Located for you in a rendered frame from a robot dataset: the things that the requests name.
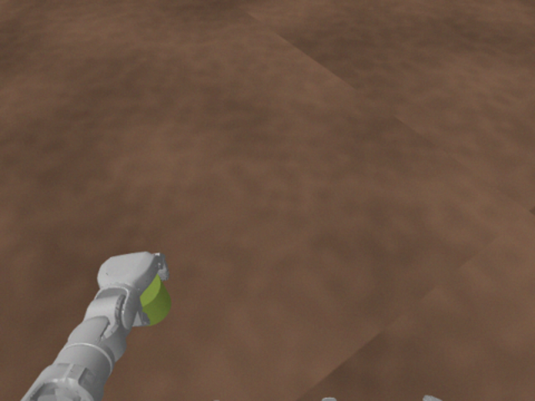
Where can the can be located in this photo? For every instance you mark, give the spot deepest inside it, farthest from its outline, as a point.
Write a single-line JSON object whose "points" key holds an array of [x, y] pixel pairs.
{"points": [[156, 301]]}

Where can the left robot hand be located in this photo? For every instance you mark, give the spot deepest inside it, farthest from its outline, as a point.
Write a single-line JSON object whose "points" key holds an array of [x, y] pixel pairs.
{"points": [[136, 270]]}

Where can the left robot arm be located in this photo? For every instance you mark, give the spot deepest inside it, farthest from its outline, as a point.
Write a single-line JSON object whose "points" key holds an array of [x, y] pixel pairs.
{"points": [[84, 364]]}

